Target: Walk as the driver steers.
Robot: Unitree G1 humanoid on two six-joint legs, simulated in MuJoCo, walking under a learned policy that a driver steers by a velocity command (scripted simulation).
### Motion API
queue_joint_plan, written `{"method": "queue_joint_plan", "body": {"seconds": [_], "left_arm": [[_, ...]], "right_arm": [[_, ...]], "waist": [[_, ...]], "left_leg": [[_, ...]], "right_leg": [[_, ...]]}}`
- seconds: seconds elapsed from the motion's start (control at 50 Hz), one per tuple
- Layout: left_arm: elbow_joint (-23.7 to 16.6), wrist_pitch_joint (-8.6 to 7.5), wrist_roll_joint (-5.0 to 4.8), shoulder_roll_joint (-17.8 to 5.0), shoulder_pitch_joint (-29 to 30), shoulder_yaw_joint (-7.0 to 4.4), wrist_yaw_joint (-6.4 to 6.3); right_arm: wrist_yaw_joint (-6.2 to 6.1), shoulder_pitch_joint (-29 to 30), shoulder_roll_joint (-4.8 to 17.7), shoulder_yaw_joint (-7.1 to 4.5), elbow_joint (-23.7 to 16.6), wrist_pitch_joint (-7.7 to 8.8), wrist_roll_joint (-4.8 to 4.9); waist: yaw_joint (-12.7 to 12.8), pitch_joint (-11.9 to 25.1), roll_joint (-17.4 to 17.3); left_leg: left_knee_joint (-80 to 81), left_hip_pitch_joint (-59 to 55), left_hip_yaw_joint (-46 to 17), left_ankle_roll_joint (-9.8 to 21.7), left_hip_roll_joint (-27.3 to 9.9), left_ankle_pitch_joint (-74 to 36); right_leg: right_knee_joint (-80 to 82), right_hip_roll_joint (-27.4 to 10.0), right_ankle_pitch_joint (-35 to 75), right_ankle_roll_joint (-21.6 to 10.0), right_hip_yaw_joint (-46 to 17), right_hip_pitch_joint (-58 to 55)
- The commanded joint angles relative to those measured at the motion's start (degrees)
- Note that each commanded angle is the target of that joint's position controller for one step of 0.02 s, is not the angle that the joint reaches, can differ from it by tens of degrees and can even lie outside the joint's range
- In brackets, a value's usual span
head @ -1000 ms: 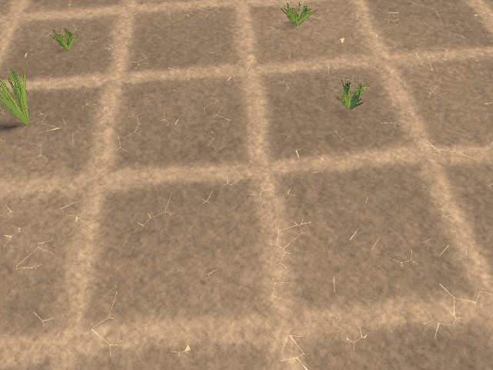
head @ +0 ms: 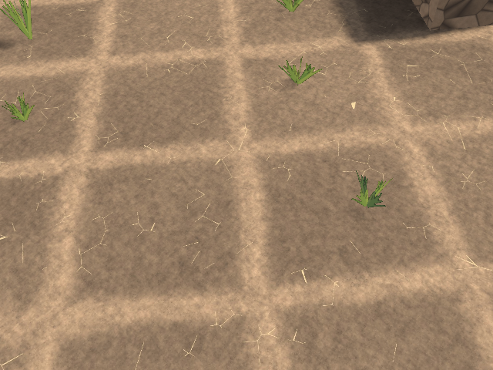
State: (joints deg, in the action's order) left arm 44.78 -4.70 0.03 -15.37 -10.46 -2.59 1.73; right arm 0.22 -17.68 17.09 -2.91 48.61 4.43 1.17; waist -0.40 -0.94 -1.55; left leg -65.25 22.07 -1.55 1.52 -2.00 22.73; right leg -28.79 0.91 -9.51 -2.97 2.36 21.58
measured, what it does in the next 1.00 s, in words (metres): walks ahead, turning left: left foot, then right foot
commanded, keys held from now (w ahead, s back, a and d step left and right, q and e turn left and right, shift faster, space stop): w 0.10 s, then w+q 0.46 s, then w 0.44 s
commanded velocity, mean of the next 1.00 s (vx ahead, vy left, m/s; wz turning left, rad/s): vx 0.50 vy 0.00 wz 0.26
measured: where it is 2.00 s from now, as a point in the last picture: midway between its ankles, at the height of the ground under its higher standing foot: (201, 241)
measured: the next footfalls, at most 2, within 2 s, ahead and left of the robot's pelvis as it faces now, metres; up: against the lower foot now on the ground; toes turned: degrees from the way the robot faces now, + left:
left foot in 0.42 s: +0.39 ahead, +0.17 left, +0.00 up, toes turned +10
right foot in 0.96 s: +0.73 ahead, +0.04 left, +0.00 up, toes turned +17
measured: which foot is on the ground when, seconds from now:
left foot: up 0.00-0.40, down 0.42-0.98, up 1.00-1.00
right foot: down 0.00-0.42, up 0.44-0.94, down 0.96-1.00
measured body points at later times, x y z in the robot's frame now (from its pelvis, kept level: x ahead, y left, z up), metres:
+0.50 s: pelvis +0.27 +0.07 -0.01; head +0.31 +0.08 +0.43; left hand +0.27 +0.35 -0.15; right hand +0.49 -0.16 -0.11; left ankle +0.35 +0.16 -0.73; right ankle +0.11 -0.09 -0.66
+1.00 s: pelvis +0.57 +0.09 -0.01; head +0.60 +0.10 +0.44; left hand +0.70 +0.39 -0.09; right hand +0.66 -0.18 -0.14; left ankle +0.36 +0.16 -0.70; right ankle +0.69 +0.03 -0.74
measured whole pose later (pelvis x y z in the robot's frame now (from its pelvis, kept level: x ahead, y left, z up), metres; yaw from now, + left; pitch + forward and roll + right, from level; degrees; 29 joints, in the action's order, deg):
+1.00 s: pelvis +0.57 +0.09 -0.01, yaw +18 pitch +3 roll +0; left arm 42.4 -6.8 0.1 -15.4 -3.2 -2.4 2.1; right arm -0.6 -22.1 16.9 -3.6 47.9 2.3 0.5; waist -3.2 -0.8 -0.9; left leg -44.5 6.7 -6.7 2.6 3.6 27.4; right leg -30.9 1.2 -6.9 -2.9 1.8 27.2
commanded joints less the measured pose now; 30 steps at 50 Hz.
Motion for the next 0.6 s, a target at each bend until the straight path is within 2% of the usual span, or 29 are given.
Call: {"method": "queue_joint_plan", "body": {"seconds": [0.02, 0.06, 0.1, 0.2, 0.26, 0.32, 0.34, 0.38, 0.4, 0.42, 0.44, 0.46, 0.48, 0.5, 0.52, 0.54, 0.56, 0.6], "left_arm": [[-1.8, -0.72, 0.63, -6.2, -3.0, -1.56, -0.11], [-1.0, -1.35, 0.15, -7.0, -3.4, -1.87, -0.22], [0.1, -1.43, 0.05, -8.2, -4.5, -2.27, -0.73], [2.1, -1.12, 0.22, -9.3, -6.6, -2.54, -1.65], [4.0, -0.73, -0.03, -9.8, -9.0, -2.79, -1.84], [5.2, 0.21, -0.44, -10.0, -9.7, -3.10, -2.02], [5.3, 0.59, -0.60, -10.3, -9.3, -3.27, -2.16], [4.8, 1.33, -0.84, -11.7, -7.6, -3.76, -2.66], [4.5, 1.88, -0.89, -12.3, -6.7, -3.94, -3.05], [4.0, 2.37, -0.69, -11.6, -6.5, -3.60, -3.50], [2.4, 2.02, 0.70, -9.4, -7.5, -2.51, -3.80], [0.3, 0.13, 1.73, -1.9, -12.8, -0.05, -2.61], [0.4, -1.99, -0.38, -7.1, -7.1, -1.04, -1.62], [-1.5, -3.24, -2.08, -9.1, -2.2, -1.54, -1.12], [-1.9, -3.85, -1.54, -8.5, -0.4, -1.36, -1.40], [-1.8, -3.83, -0.22, -8.7, 0.3, -1.80, -1.75], [-1.9, -3.21, 0.22, -8.9, -0.5, -2.13, -1.78], [-1.3, -1.78, 0.41, -7.4, -2.7, -2.08, -1.75]], "right_arm": [[-0.19, 1.2, 5.1, -1.54, -4.7, 0.50, -0.31], [-0.37, 0.9, 3.5, -1.28, -4.5, -0.53, -0.56], [-0.55, 4.5, 3.0, -1.15, -5.6, -0.82, -0.97], [0.51, 11.6, 1.5, -0.52, -6.8, -0.54, -0.24], [1.28, 16.1, 1.2, -0.30, -8.7, -0.50, 0.11], [2.29, 18.8, 1.6, -0.36, -10.7, -0.58, 0.16], [2.65, 18.9, 1.8, -0.45, -11.1, -0.58, 0.07], [3.08, 16.2, 3.3, -1.25, -11.4, -0.66, -0.23], [3.05, 11.1, 4.8, -2.25, -10.5, -0.81, -0.35], [2.65, 2.2, 7.6, -3.99, -8.0, -0.93, -0.23], [1.60, -7.2, 12.9, -5.78, -6.5, -1.38, -0.15], [1.77, -6.2, 16.5, -5.96, -6.7, -1.06, 0.44], [1.77, -7.6, 11.1, -4.50, -7.4, -0.77, 0.33], [1.59, -5.3, 9.1, -3.94, -7.5, -0.43, -0.17], [1.48, -1.9, 8.5, -3.69, -8.3, -0.30, -0.31], [1.41, 1.5, 7.1, -3.27, -9.2, -0.35, -0.63], [1.22, 3.4, 6.0, -2.80, -10.2, -0.35, -1.27], [0.79, 4.5, 5.3, -2.57, -10.5, -0.23, -1.09]], "waist": [[0.7, 3.8, 7.5], [-0.2, 2.9, 6.7], [0.2, 1.1, 5.3], [2.9, -1.0, 5.0], [4.9, -2.6, 4.5], [5.2, -3.8, 4.4], [4.9, -3.8, 4.7], [2.6, -1.2, 6.1], [-0.4, 2.1, 6.5], [-4.7, 7.0, 4.9], [-7.7, 13.5, -3.1], [-1.7, 18.8, -15.3], [-5.8, 20.2, -8.4], [-6.0, 12.7, -6.1], [-4.1, 8.7, -0.5], [-2.0, 5.7, 1.2], [0.0, 5.0, -0.2], [1.5, 4.3, -1.1]], "left_leg": [[0.4, 14.4, -2.6, 0.0, -5.7, -5.8], [3.6, 13.7, -2.0, -0.9, -6.1, -8.0], [9.1, 16.4, -1.9, -2.0, -6.4, -12.8], [23.8, 15.9, -0.6, -1.8, -4.9, -26.9], [28.6, 16.5, 0.0, -0.8, -3.6, -28.1], [31.4, 18.2, 0.4, 0.9, -2.9, -24.0], [31.8, 17.9, 1.2, 1.7, -2.5, -21.5], [31.9, 12.0, 4.5, 3.6, 0.4, -15.9], [32.6, 4.8, 6.5, 4.8, 2.7, -14.8], [34.8, -7.8, 7.0, 6.6, 5.3, -16.8], [34.9, -25.8, -8.1, 10.8, -4.2, -18.4], [42.4, -43.1, -39.5, 20.9, -16.0, -6.2], [47.4, -44.4, -42.8, 19.5, -16.3, -1.2], [48.1, -38.7, -35.1, 17.3, -14.7, -5.5], [48.4, -30.7, -29.1, 15.9, -12.5, -11.3], [49.4, -23.2, -24.8, 15.3, -10.8, -17.3], [50.7, -18.5, -22.5, 15.1, -9.5, -21.5], [52.7, -13.8, -18.3, 15.4, -8.5, -26.1]], "right_leg": [[17.0, -14.6, 3.9, -10.0, -19.5, -15.0], [19.4, -14.2, 7.3, -10.9, -16.0, -12.3], [21.1, -14.2, 9.7, -11.3, -13.6, -12.3], [22.8, -12.7, 10.2, -8.2, -4.2, -14.8], [22.5, -14.3, 10.2, -7.6, -1.4, -19.1], [20.1, -16.5, 13.1, -6.4, 0.4, -25.2], [18.5, -17.0, 16.5, -5.8, 1.0, -26.8], [11.7, -16.9, 33.9, -4.3, 3.2, -28.5], [4.1, -16.0, 43.3, -3.2, 4.9, -27.9], [-7.8, -13.4, 45.3, -1.3, 7.1, -23.6], [-26.8, -10.6, 27.6, 1.1, 7.9, -8.8], [-44.1, 2.1, -21.9, 4.2, 1.4, 15.7], [-49.0, -0.2, -22.9, 2.9, -8.1, 22.2], [-48.0, -2.6, -17.6, 1.7, -7.7, 25.5], [-44.0, -4.9, -12.9, 1.3, -7.3, 23.5], [-39.3, -6.4, -10.4, 1.8, -7.1, 20.1], [-37.1, -7.4, -8.9, 2.1, -7.6, 16.2], [-32.8, -8.0, -7.4, 3.7, -6.5, 13.6]]}}
Keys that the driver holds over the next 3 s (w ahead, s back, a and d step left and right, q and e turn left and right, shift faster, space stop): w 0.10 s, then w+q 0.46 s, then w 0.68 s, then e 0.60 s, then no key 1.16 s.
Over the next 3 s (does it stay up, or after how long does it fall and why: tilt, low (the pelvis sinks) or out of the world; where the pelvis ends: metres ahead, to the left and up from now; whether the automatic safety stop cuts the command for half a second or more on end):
stays up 0.88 0.20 0.00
